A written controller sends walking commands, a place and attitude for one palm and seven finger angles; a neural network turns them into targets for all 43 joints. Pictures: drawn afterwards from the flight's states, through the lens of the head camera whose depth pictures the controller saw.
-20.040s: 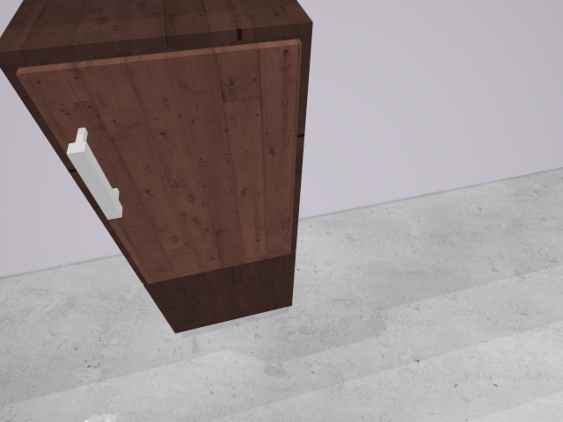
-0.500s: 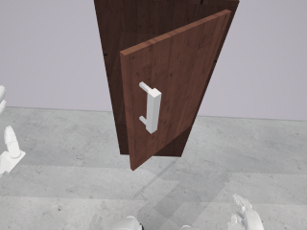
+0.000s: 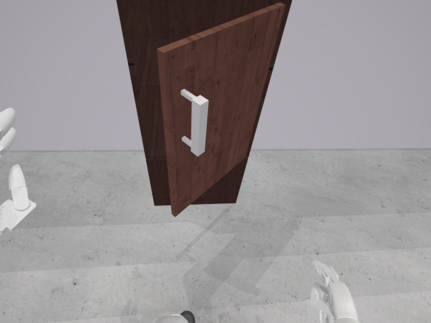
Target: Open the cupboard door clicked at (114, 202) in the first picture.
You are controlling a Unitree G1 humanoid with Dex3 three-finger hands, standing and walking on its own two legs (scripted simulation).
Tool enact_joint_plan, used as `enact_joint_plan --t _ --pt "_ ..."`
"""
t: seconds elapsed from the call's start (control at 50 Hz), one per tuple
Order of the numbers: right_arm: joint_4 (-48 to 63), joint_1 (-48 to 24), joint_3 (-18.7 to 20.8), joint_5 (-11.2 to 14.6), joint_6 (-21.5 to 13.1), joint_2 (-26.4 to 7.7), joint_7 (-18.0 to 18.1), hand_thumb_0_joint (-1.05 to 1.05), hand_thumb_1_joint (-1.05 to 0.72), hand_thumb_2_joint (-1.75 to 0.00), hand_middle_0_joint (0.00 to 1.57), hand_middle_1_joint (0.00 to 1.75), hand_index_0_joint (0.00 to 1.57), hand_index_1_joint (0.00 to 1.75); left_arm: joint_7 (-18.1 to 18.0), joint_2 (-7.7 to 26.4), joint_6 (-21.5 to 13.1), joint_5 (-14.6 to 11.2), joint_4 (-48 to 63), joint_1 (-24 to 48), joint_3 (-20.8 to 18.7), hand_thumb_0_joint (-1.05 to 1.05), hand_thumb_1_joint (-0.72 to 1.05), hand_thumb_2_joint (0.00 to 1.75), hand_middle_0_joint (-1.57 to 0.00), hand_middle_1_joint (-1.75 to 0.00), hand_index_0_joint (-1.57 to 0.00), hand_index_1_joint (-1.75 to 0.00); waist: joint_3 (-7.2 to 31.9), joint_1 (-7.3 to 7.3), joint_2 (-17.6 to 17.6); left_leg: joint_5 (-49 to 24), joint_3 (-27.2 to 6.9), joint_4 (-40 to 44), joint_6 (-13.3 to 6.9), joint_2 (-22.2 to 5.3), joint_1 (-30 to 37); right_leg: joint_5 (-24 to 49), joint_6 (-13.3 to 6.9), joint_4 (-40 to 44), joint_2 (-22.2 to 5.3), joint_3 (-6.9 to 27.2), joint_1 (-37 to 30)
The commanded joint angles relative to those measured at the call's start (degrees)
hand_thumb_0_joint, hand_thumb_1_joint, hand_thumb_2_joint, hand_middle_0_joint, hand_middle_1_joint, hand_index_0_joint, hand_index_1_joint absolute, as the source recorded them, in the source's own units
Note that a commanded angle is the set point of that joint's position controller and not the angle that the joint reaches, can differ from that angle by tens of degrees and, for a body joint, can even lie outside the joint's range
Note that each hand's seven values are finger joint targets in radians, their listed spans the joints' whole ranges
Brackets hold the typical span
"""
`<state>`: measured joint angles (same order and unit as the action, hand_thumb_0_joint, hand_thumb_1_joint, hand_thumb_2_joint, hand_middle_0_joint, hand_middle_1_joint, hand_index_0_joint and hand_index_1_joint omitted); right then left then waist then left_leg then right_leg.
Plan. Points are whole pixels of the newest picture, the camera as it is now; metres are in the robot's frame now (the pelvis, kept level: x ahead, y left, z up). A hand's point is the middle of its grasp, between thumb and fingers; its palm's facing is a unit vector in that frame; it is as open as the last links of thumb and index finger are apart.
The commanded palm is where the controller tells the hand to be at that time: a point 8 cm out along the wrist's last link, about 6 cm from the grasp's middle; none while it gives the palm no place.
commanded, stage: stop stepping back and stand still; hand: left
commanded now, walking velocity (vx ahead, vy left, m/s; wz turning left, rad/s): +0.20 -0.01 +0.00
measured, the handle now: (192, 123) +0.51 +0.09 +0.07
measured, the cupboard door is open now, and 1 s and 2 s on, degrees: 43 43 43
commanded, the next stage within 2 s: let the arm hang, fingers relaxed in 0.72 s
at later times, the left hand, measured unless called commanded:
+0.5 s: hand out of the picture +0.07 +0.28 +0.18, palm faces +0.49 -0.76 -0.43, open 7.4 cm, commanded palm +0.00 +0.31 +0.19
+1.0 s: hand out of the picture +0.03 +0.25 -0.09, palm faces +0.22 -0.91 -0.35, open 7.4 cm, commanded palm none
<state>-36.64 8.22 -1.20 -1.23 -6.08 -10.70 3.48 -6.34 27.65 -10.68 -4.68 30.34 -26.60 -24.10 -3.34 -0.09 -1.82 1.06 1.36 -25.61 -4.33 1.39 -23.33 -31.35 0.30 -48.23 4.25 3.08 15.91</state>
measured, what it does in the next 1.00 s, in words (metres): walks backwards: right foot, then left foot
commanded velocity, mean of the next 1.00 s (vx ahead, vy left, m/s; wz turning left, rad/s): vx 0.15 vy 0.01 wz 0.00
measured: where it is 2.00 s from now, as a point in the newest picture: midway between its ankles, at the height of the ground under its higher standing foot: outside the picture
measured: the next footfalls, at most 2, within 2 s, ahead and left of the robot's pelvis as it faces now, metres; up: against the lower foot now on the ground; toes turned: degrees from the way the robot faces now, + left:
right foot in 0.16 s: -0.05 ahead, -0.06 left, +0.00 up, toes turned +4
left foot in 0.38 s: -0.08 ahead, +0.15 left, +0.00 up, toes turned +5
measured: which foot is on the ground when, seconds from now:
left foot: down 0.00-0.14, up 0.16-0.36, down 0.38-0.58, up 0.60-0.84, down 0.86-1.00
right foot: up 0.00-0.14, down 0.16-1.00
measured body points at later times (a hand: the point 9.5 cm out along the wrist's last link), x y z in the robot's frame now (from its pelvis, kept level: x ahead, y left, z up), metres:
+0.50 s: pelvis -0.12 +0.01 +0.00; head -0.14 +0.02 +0.45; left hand +0.04 +0.32 +0.20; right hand +0.03 -0.22 -0.08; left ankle -0.12 +0.14 -0.73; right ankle -0.09 -0.08 -0.70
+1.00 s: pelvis -0.11 +0.01 -0.01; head -0.11 -0.01 +0.44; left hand +0.01 +0.30 -0.06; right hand +0.05 -0.22 -0.14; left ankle -0.11 +0.14 -0.73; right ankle -0.09 -0.07 -0.73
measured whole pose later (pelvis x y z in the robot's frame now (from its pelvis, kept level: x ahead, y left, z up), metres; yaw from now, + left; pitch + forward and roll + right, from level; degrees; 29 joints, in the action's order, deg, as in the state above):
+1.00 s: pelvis -0.11 +0.01 -0.01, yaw +9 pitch +0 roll +1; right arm -45.8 10.8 0.7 -2.4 -0.8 -16.0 0.4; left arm -0.9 13.0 2.4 2.2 -28.0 -14.2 -5.2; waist 0.8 -0.9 2.5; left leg 18.2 1.3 -39.1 0.0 0.6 -20.6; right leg -21.4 -2.7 -42.0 -1.5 -5.1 20.7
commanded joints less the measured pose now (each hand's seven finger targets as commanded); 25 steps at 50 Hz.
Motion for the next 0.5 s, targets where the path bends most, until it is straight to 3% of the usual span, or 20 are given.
enact_joint_plan --t 0.0,0.04,0.06,0.08,0.1,0.12,0.14,0.16,0.18,0.2,0.24,0.26,0.3,0.32,0.34,0.36,0.38,0.4,0.44,0.48 --pt "10.44 -3.23 3.97 0.33 -3.18 -8.44 -0.14 0.00 -0.90 -0.90 0.20 0.30 0.20 0.30 -2.14 8.54 -3.38 -0.49 16.09 -9.93 -9.42 0.00 0.90 0.90 -0.20 -0.30 -0.20 -0.30 12.65 1.24 13.74 26.13 -14.03 22.01 -0.19 -13.48 0.89 1.41 -1.09 -3.01 1.39 -3.99 -7.53" --pt "11.41 -3.22 3.87 0.22 -2.68 -8.43 -0.16 0.00 -0.90 -0.90 0.20 0.30 0.20 0.30 -2.83 9.52 -2.70 -0.14 17.49 -10.84 -10.75 0.00 0.90 0.90 -0.20 -0.30 -0.20 -0.30 11.27 1.21 19.99 34.93 -9.90 24.80 3.22 -10.00 -7.09 1.09 -2.04 4.27 3.56 -9.06 -15.39" --pt "11.37 -2.87 3.68 0.19 -2.46 -7.95 -0.11 0.00 -0.90 -0.90 0.20 0.30 0.20 0.30 -3.06 8.41 -2.32 -0.05 16.16 -12.25 -10.27 0.00 0.90 0.90 -0.20 -0.30 -0.20 -0.30 10.27 1.18 20.54 34.43 -7.82 23.18 4.38 -8.56 -9.60 0.06 -2.67 10.74 3.39 -10.02 -18.69" --pt "11.44 -2.67 3.88 0.37 -2.18 -7.67 0.01 0.00 -0.90 -0.90 0.20 0.30 0.20 0.30 -3.08 8.60 -1.87 0.11 15.19 -13.68 -10.43 0.00 0.90 0.90 -0.20 -0.30 -0.20 -0.30 10.10 1.59 18.00 33.07 -4.88 16.95 5.91 -6.14 -10.31 0.29 -3.55 20.36 1.67 -8.96 -20.75" --pt "10.82 -0.93 4.08 0.95 -1.65 -6.93 0.07 0.00 -0.90 -0.90 0.20 0.30 0.20 0.30 -2.97 9.11 -1.44 0.71 15.34 -12.73 -9.94 0.00 0.90 0.90 -0.20 -0.30 -0.20 -0.30 8.98 0.90 5.23 28.10 1.16 -1.01 7.85 0.09 -2.50 0.65 -5.25 33.40 -5.73 -3.09 -9.72" --pt "10.36 -1.39 4.79 0.83 -0.46 -7.31 0.23 0.00 -0.90 -0.90 0.20 0.30 0.20 0.30 -2.77 10.34 -1.25 0.84 15.72 -11.35 -10.46 0.00 0.90 0.90 -0.20 -0.30 -0.20 -0.30 6.35 0.51 -9.59 22.54 -1.23 -28.48 7.77 3.26 4.63 -9.25 -8.80 43.37 -21.00 15.84 12.85" --pt "9.17 -1.38 4.70 -0.69 -0.07 -8.54 0.30 0.00 -0.90 -0.90 0.20 0.30 0.20 0.30 -3.29 11.25 -1.89 0.59 18.26 -4.49 -12.59 0.00 0.90 0.90 -0.20 -0.30 -0.20 -0.30 5.22 -0.41 -6.91 19.59 -4.82 -42.08 7.31 1.83 1.01 -9.24 -13.02 45.13 -28.37 20.99 21.40" --pt "7.50 0.63 4.44 0.13 -0.05 -7.37 0.29 0.00 -0.90 -0.90 0.20 0.30 0.20 0.30 -2.87 8.89 -0.91 0.89 13.80 -1.44 -9.70 0.00 0.90 0.90 -0.20 -0.30 -0.20 -0.30 6.40 -1.75 -7.06 17.14 -5.73 -46.45 6.92 -0.53 -3.45 -13.62 -11.27 42.10 -25.49 15.89 17.80" --pt "7.64 0.99 4.55 0.80 -0.68 -7.41 1.05 0.00 -0.90 -0.90 0.20 0.30 0.20 0.30 -2.98 7.80 -1.07 1.58 8.88 2.13 -8.69 0.00 0.90 0.90 -0.20 -0.30 -0.20 -0.30 4.72 -2.69 -8.15 17.69 -4.94 -44.90 6.47 -2.87 -1.86 -15.80 -7.68 41.66 -22.36 12.78 19.17" --pt "7.63 0.47 4.58 0.84 -1.42 -8.59 1.92 0.00 -0.90 -0.90 0.20 0.30 0.20 0.30 -3.00 6.58 -1.42 2.28 7.07 3.51 -6.45 0.00 0.90 0.90 -0.20 -0.30 -0.20 -0.30 2.43 -2.56 -6.35 17.22 -4.04 -39.16 5.59 -4.08 0.07 -11.76 -6.12 40.10 -19.87 9.26 18.67" --pt "7.14 -1.74 4.00 0.65 -3.02 -8.71 3.11 0.00 -0.90 -0.90 0.20 0.30 0.20 0.30 -2.99 4.86 -1.99 3.26 4.75 7.42 -3.14 0.00 0.90 0.90 -0.20 -0.30 -0.20 -0.30 -0.07 -1.32 -3.87 20.51 -1.47 -23.48 3.67 -4.55 2.06 -6.70 -5.87 36.98 -18.78 5.33 13.51" --pt "6.70 -1.77 3.73 0.27 -4.03 -8.46 3.46 0.00 -0.90 -0.90 0.20 0.30 0.20 0.30 -3.43 5.15 -2.62 4.07 4.75 8.35 -3.10 0.00 0.90 0.90 -0.20 -0.30 -0.20 -0.30 0.37 -0.34 -3.25 24.04 0.16 -15.80 2.48 -4.03 4.59 -7.28 -6.59 35.58 -18.85 5.94 10.94" --pt "6.44 0.74 3.09 0.12 -5.41 -8.19 3.81 0.00 -0.90 -0.90 0.20 0.30 0.20 0.30 -4.26 3.98 -3.17 4.39 7.03 10.11 -1.64 0.00 0.90 0.90 -0.20 -0.30 -0.20 -0.30 2.54 -0.93 1.53 24.09 3.58 -0.22 1.81 -1.52 10.36 -6.93 -5.52 30.15 -14.97 3.07 5.93" --pt "7.23 1.35 3.34 0.20 -5.94 -8.85 3.79 0.00 -0.90 -0.90 0.20 0.30 0.20 0.30 -4.42 4.40 -3.54 4.05 8.57 9.24 -2.12 0.00 0.90 0.90 -0.20 -0.30 -0.20 -0.30 2.52 -0.84 7.16 27.13 -2.13 6.75 0.40 -4.17 11.41 -2.30 -3.84 22.36 -11.25 1.08 4.96" --pt "8.52 1.54 3.92 0.55 -6.23 -9.99 3.64 0.00 -0.90 -0.90 0.20 0.30 0.20 0.30 -4.54 5.19 -3.91 3.56 9.44 5.99 -3.36 0.00 0.90 0.90 -0.20 -0.30 -0.20 -0.30 3.03 -0.37 14.40 24.93 -13.79 9.22 -2.57 -11.96 15.07 5.19 -1.38 12.31 -6.24 -3.43 8.73" --pt "9.09 1.63 3.94 0.77 -6.02 -9.79 2.85 0.00 -0.90 -0.90 0.20 0.30 0.20 0.30 -4.55 6.11 -4.14 3.68 12.69 5.41 -4.76 0.00 0.90 0.90 -0.20 -0.30 -0.20 -0.30 6.59 0.35 14.87 20.75 -18.91 10.25 -4.06 -16.64 15.37 6.05 0.25 3.82 -3.29 -8.13 8.95" --pt "7.47 1.51 3.76 0.63 -5.99 -8.32 2.13 0.00 -0.90 -0.90 0.20 0.30 0.20 0.30 -3.87 6.75 -4.41 3.12 10.48 3.60 -5.79 0.00 0.90 0.90 -0.20 -0.30 -0.20 -0.30 4.34 -1.74 16.06 31.09 -25.48 15.76 -5.71 -18.56 7.96 1.86 0.53 -2.01 -3.13 -6.30 9.09" --pt "7.54 0.57 3.82 0.36 -6.29 -7.77 1.53 0.00 -0.90 -0.90 0.20 0.30 0.20 0.30 -3.63 6.97 -4.42 3.73 12.07 3.50 -6.76 0.00 0.90 0.90 -0.20 -0.30 -0.20 -0.30 0.35 -1.87 18.35 34.16 -26.74 17.60 -6.99 -18.95 4.23 3.31 0.21 -5.27 -4.21 -4.28 10.56" --pt "7.54 -0.03 3.82 0.54 -6.94 -7.70 0.82 0.00 -0.90 -0.90 0.20 0.30 0.20 0.30 -3.51 8.99 -5.22 4.02 14.20 0.56 -8.73 0.00 0.90 0.90 -0.20 -0.30 -0.20 -0.30 0.54 -0.65 14.05 30.55 -19.67 14.58 -6.13 -17.27 3.62 6.78 0.00 0.61 -5.52 -4.44 7.39" --pt "7.37 0.19 3.66 0.39 -6.16 -8.07 0.65 0.00 -0.90 -0.90 0.20 0.30 0.20 0.30 -3.59 5.71 -4.57 3.52 10.28 -4.26 -7.15 0.00 0.90 0.90 -0.20 -0.30 -0.20 -0.30 1.37 -0.61 13.81 28.39 -13.24 11.92 -4.04 -14.60 -0.27 7.52 0.10 8.45 -3.25 -8.13 -1.64"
